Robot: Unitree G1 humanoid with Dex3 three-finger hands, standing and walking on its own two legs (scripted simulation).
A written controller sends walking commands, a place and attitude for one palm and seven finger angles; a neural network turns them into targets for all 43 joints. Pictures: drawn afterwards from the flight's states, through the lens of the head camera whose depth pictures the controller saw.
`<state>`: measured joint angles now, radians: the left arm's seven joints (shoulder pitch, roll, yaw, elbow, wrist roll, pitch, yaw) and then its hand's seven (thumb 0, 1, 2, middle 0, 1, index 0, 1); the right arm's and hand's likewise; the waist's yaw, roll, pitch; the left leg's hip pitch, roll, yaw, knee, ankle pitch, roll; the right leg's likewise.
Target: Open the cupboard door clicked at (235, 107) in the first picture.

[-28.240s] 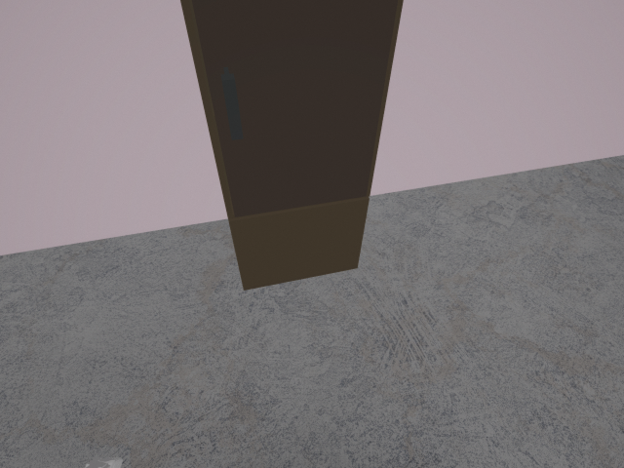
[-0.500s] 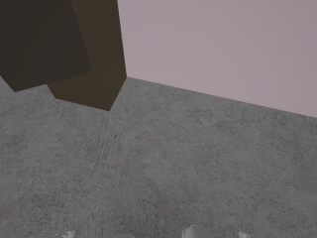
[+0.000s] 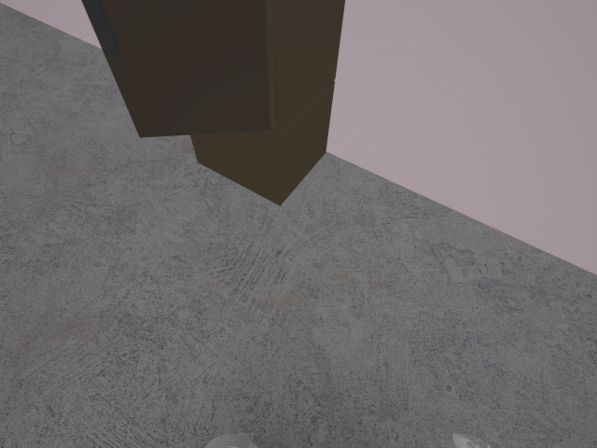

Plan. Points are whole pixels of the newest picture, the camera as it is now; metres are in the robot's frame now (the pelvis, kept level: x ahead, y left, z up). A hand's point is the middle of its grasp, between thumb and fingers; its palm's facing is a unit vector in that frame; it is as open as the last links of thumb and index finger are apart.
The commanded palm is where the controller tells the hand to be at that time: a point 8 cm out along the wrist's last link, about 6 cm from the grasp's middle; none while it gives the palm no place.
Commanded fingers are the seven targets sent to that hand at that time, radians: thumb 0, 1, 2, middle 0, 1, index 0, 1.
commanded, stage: turn to face it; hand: left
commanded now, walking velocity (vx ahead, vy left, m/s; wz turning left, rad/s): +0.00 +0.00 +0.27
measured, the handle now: (102, 17) +0.95 +0.53 +0.04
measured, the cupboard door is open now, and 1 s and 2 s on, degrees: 40 40 40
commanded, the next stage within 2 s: take the last steps up to it in 0.18 s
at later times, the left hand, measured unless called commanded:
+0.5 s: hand out of the picture +0.03 +0.19 -0.15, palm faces +0.19 -0.95 -0.25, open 7.3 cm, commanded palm none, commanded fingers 0.00 0.90 0.90 -0.20 -0.30 -0.20 -0.30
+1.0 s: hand out of the picture +0.06 +0.28 -0.17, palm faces +0.29 -0.93 -0.20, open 7.3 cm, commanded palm none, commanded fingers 0.00 0.90 0.90 -0.20 -0.30 -0.20 -0.30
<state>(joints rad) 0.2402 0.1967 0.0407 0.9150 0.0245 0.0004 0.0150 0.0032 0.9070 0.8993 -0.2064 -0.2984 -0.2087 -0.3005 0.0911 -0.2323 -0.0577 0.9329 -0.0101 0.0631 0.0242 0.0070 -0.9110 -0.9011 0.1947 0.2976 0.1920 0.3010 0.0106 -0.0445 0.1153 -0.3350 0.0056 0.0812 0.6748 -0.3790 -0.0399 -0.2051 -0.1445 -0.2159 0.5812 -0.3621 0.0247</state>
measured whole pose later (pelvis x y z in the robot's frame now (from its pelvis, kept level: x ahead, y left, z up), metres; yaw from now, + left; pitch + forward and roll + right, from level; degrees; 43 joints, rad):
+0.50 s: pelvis +0.01 -0.01 +0.00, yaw +8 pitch +0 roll +1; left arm 0.24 0.17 0.04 0.96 0.02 -0.01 0.00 0.00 0.91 0.90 -0.20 -0.30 -0.20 -0.30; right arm 0.22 -0.22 -0.05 1.01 -0.03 0.07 0.02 0.01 -0.91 -0.90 0.20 0.30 0.20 0.30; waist 0.01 0.04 0.05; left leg -0.45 -0.02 -0.01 0.96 -0.41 0.00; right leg -0.21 -0.06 -0.08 0.55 -0.34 0.01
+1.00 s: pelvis +0.12 +0.10 +0.00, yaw +13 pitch +0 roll +1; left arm 0.29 0.20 0.06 1.08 0.03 0.00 -0.01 0.01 0.92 0.90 -0.20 -0.30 -0.20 -0.30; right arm 0.18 -0.15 -0.05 0.98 -0.02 -0.06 -0.02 -0.01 -0.94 -0.90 0.20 0.30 0.20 0.30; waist 0.04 -0.04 0.08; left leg -0.28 0.01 0.15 0.51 -0.23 0.04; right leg -0.49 -0.13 -0.07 1.17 -0.37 0.01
